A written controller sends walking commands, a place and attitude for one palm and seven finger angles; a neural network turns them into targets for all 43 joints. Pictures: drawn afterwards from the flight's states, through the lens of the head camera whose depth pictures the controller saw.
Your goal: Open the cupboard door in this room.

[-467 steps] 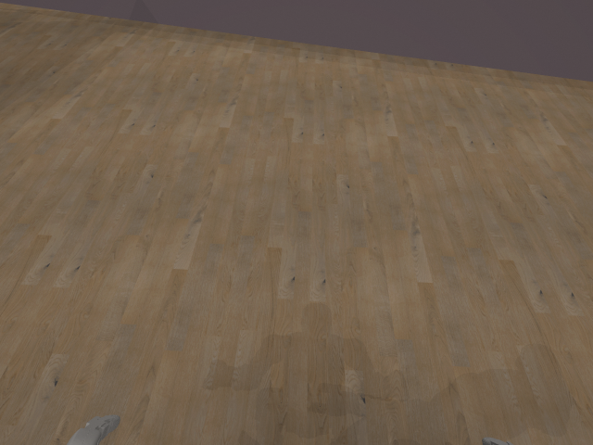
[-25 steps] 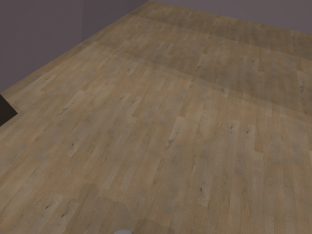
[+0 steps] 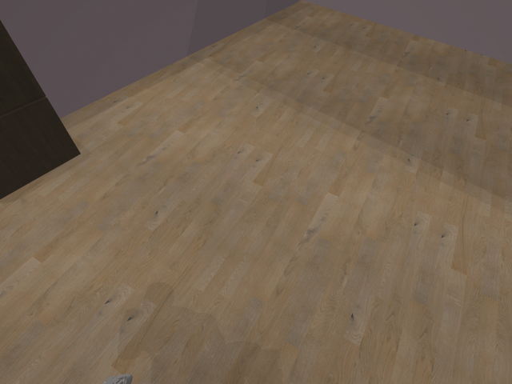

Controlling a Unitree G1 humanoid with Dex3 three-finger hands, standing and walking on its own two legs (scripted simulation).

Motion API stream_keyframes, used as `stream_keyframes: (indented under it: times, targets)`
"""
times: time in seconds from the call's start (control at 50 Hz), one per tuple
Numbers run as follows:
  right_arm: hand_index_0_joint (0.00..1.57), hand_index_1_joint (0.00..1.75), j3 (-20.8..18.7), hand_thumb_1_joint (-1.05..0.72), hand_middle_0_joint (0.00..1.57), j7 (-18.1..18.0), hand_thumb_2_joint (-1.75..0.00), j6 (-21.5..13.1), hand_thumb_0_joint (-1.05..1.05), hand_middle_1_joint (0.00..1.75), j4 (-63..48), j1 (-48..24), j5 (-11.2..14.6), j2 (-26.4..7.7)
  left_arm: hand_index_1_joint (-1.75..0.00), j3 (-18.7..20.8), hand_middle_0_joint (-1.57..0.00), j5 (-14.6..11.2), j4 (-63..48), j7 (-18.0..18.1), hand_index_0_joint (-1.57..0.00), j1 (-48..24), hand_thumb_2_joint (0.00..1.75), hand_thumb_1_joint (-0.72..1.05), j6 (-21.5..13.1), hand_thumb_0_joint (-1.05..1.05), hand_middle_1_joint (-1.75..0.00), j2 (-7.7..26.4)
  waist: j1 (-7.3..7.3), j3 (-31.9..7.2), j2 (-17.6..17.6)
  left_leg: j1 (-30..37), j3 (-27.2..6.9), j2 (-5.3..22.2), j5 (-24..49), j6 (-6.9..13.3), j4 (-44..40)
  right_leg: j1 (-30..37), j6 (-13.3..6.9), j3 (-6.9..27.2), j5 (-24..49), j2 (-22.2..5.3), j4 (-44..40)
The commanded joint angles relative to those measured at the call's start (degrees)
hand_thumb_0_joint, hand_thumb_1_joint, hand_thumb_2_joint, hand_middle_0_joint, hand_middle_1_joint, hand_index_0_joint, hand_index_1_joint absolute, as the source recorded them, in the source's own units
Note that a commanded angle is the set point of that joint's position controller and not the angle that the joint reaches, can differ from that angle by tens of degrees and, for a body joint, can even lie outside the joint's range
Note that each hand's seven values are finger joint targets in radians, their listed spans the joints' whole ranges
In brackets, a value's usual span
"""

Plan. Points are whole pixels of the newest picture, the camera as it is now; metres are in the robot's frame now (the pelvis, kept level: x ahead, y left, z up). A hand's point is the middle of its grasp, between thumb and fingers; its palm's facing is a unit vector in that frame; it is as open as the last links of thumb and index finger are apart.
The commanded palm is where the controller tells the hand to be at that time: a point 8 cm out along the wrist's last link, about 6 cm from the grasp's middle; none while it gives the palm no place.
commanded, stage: turn or walk to find it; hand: left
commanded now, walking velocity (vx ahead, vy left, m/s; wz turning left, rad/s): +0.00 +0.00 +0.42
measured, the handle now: out of the picture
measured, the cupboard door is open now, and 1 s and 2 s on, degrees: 0 0 0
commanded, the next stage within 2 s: stand and wait in 1.18 s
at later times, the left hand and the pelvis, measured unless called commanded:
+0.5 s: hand out of the picture -0.05 +0.17 -0.16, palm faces +0.29 -0.92 -0.25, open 7.4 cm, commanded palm none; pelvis -0.05 -0.03 +0.00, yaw +15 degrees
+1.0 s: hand out of the picture -0.07 +0.21 -0.15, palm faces +0.43 -0.86 -0.27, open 7.4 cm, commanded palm none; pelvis -0.08 -0.02 +0.00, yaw +25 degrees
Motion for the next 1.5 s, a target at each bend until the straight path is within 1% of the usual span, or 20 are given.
stream_keyframes:
  times: [0.0,0.04,0.08,0.12,0.16,0.2,0.44,0.52,0.54,0.56,0.58,0.7,0.86,1.0,1.02,1.06,1.12,1.18,1.38,1.48]
  targets:
    - [0.20,0.30,-3.3,-0.90,0.20,-0.7,-0.90,-0.3,0.00,0.30,-3.5,0.5,0.0,-12.0,-0.30,0.8,-0.20,-0.4,-3.8,0.1,-0.20,3.9,0.90,0.90,-1.8,0.00,-0.30,4.1,1.07,-6.3,7.8,1.2,-16.2,13.6,17.0,7.0,-4.7,6.4,-0.9,-1.1,5.5,2.1,-13.4]
    - [0.20,0.30,-3.3,-0.90,0.20,-0.4,-0.90,-0.3,0.00,0.30,-3.8,0.2,0.7,-10.0,-0.30,1.3,-0.20,-0.1,-3.2,0.4,-0.20,7.2,0.90,0.90,-2.6,0.00,-0.30,6.2,2.94,-7.5,2.9,-7.3,-13.9,9.5,8.4,3.0,0.5,18.6,-1.6,0.8,14.4,-0.7,-26.6]
    - [0.20,0.30,-2.8,-0.90,0.20,-0.2,-0.90,-0.2,0.00,0.30,-6.0,-0.6,0.8,-6.2,-0.30,2.6,-0.20,0.8,-4.0,0.9,-0.20,8.4,0.90,0.90,-3.1,0.00,-0.30,13.7,4.34,-6.2,-17.8,-20.6,-0.9,-1.4,-21.2,-3.1,23.7,19.8,-11.6,22.1,17.4,-23.7,-33.8]
    - [0.20,0.30,-3.7,-0.90,0.20,0.2,-0.90,1.3,0.00,0.30,-4.1,0.5,0.1,-8.7,-0.30,2.5,-0.20,0.4,-5.9,1.3,-0.20,1.9,0.90,0.90,-3.1,0.00,-0.30,10.2,1.69,-1.9,-14.8,-17.8,-4.6,2.5,-17.1,-2.6,37.1,7.2,-13.0,16.2,7.1,-20.5,-36.5]
    - [0.20,0.30,-3.7,-0.90,0.20,0.8,-0.90,1.9,0.00,0.30,-1.7,2.9,0.0,-7.6,-0.30,1.3,-0.20,0.2,-6.8,0.9,-0.20,-1.9,0.90,0.90,-3.1,0.00,-0.30,7.4,-0.74,0.9,-7.6,-16.6,-1.9,3.4,-11.1,-3.5,42.4,4.9,-10.3,8.2,9.9,-15.2,-34.6]
    - [0.20,0.30,-3.4,-0.90,0.20,1.0,-0.90,2.0,0.00,0.30,-0.6,5.7,0.0,-6.3,-0.30,0.9,-0.20,0.2,-6.4,0.8,-0.20,-0.7,0.90,0.90,-3.6,0.00,-0.30,6.6,-1.00,-0.9,-8.1,-17.2,-0.5,3.2,-7.8,-4.6,43.5,8.6,-9.3,2.7,15.6,-12.8,-32.8]
    - [0.20,0.30,-1.7,-0.90,0.20,0.7,-0.90,0.8,0.00,0.30,-2.3,-2.1,1.0,-5.2,-0.30,2.4,-0.20,1.2,-1.8,0.7,-0.20,8.1,0.90,0.90,-3.1,0.00,-0.30,10.4,4.25,-4.5,-11.8,-9.5,5.7,5.2,-16.7,-5.1,17.6,16.9,-13.2,0.6,28.9,-18.0,-27.2]
    - [0.20,0.30,-1.7,-0.90,0.20,0.4,-0.90,-0.3,0.00,0.30,-0.8,3.8,1.1,-6.4,-0.30,2.4,-0.20,0.4,-1.4,0.4,-0.20,6.3,0.90,0.90,-2.4,0.00,-0.30,10.5,0.26,-7.5,-8.4,5.3,7.3,4.2,-1.4,-3.6,-1.7,10.1,-7.8,-5.0,27.1,-15.4,-17.9]
    - [0.20,0.30,-2.3,-0.90,0.20,0.4,-0.90,-0.9,0.00,0.30,-0.6,5.7,0.9,-9.6,-0.30,2.0,-0.20,-0.1,-2.2,0.3,-0.20,6.5,0.90,0.90,-1.9,0.00,-0.30,8.2,-0.83,-8.6,2.1,12.2,-0.9,10.2,2.7,-1.7,-7.6,2.1,-4.5,-7.8,17.4,-11.3,-8.6]
    - [0.20,0.30,-3.7,-0.90,0.20,0.0,-0.90,-1.0,0.00,0.30,-1.1,6.9,0.4,-15.1,-0.30,1.0,-0.20,-0.2,-4.5,0.0,-0.20,5.0,0.90,0.90,-1.5,0.00,-0.30,4.2,-1.98,-6.1,18.7,14.4,-18.0,23.7,18.1,4.0,-10.3,-12.0,-0.2,-9.3,-7.5,-3.9,2.7]
    - [0.20,0.30,-3.8,-0.90,0.20,-0.2,-0.90,-0.4,0.00,0.30,-0.4,7.8,0.3,-16.7,-0.30,0.7,-0.20,0.3,-5.1,0.2,-0.20,2.0,0.90,0.90,-0.8,0.00,-0.30,5.0,-2.99,-5.6,14.1,9.5,-17.0,26.9,20.9,8.1,-10.1,-10.4,-1.0,-3.9,-10.1,-3.6,9.2]
    - [0.20,0.30,-2.0,-0.90,0.20,-1.3,-0.90,-1.4,0.00,0.30,-2.5,-0.6,0.5,-11.5,-0.30,1.3,-0.20,0.3,-1.5,-0.7,-0.20,3.8,0.90,0.90,-0.9,0.00,-0.30,5.5,0.80,-3.4,7.8,7.3,-7.1,15.5,21.2,6.2,-8.7,-10.1,0.0,-0.5,3.6,-2.3,15.6]
    - [0.20,0.30,-2.8,-0.90,0.20,-1.1,-0.90,-1.1,0.00,0.30,-2.1,3.5,0.1,-11.6,-0.30,0.7,-0.20,0.0,-4.1,0.0,-0.20,-1.1,0.90,0.90,-1.1,0.00,-0.30,4.5,-1.32,-4.6,6.9,9.8,-13.7,16.6,23.9,8.7,-7.2,-7.8,0.6,0.8,-0.2,-0.9,5.5]
    - [0.20,0.30,-3.3,-0.90,0.20,-0.7,-0.90,-0.4,0.00,0.30,-3.4,0.2,0.3,-11.4,-0.30,0.8,-0.20,-0.5,-3.3,0.3,-0.20,5.2,0.90,0.90,-2.2,0.00,-0.30,4.6,2.12,-7.5,6.9,-0.2,-15.5,12.1,18.0,5.7,-1.9,10.9,-1.0,-1.2,10.8,1.9,-20.1]
    - [0.20,0.30,-3.2,-0.90,0.20,-0.5,-0.90,-0.4,0.00,0.30,-3.6,0.2,0.7,-9.8,-0.30,1.2,-0.20,-0.2,-3.0,0.5,-0.20,7.1,0.90,0.90,-2.7,0.00,-0.30,6.2,3.08,-8.2,2.5,-5.7,-13.4,9.4,10.5,3.0,1.4,18.2,-1.5,1.0,15.2,-1.0,-26.9]
    - [0.20,0.30,-2.8,-0.90,0.20,-0.2,-0.90,-0.1,0.00,0.30,-5.7,-0.8,0.8,-6.4,-0.30,2.4,-0.20,0.7,-3.8,1.0,-0.20,8.1,0.90,0.90,-3.1,0.00,-0.30,13.7,4.27,-5.7,-17.3,-19.3,-1.1,-1.4,-21.4,-3.0,24.1,18.5,-11.8,22.3,19.2,-23.7,-33.5]
    - [0.20,0.30,-3.8,-0.90,0.20,0.5,-0.90,1.8,0.00,0.30,-2.3,1.6,0.0,-8.4,-0.30,1.8,-0.20,0.2,-6.2,1.0,-0.20,-0.7,0.90,0.90,-3.0,0.00,-0.30,8.9,0.39,0.1,-9.5,-16.3,-3.2,2.4,-13.7,-2.9,41.4,4.8,-11.9,13.4,6.0,-17.1,-36.1]
    - [0.20,0.30,-3.3,-0.90,0.20,0.9,-0.90,2.1,0.00,0.30,0.1,6.1,0.0,-6.4,-0.30,0.9,-0.20,0.1,-6.2,0.9,-0.20,-1.5,0.90,0.90,-3.6,0.00,-0.30,6.3,-1.24,-0.7,-8.1,-16.1,-1.0,3.1,-7.3,-4.4,43.9,7.1,-9.2,3.4,13.6,-12.3,-33.6]
    - [0.20,0.30,-1.0,-0.90,0.20,-0.2,-0.90,0.6,0.00,0.30,0.6,-0.5,0.8,-4.1,-0.30,1.0,-0.20,1.1,0.8,0.7,-0.20,10.3,0.90,0.90,-3.9,0.00,-0.30,8.0,4.45,-4.8,-10.3,-8.5,3.9,4.5,-14.6,-5.0,17.6,17.4,-13.4,4.9,32.7,-13.9,-29.3]
    - [0.20,0.30,-0.1,-0.90,0.20,-0.8,-0.90,-1.0,0.00,0.30,4.2,5.4,1.2,-3.6,-0.30,0.6,-0.20,0.2,3.4,0.8,-0.20,7.9,0.90,0.90,-3.6,0.00,-0.30,7.4,0.88,-7.8,-9.2,7.2,5.8,4.1,0.1,-3.6,-5.2,13.2,-9.4,1.7,32.4,-10.9,-23.1]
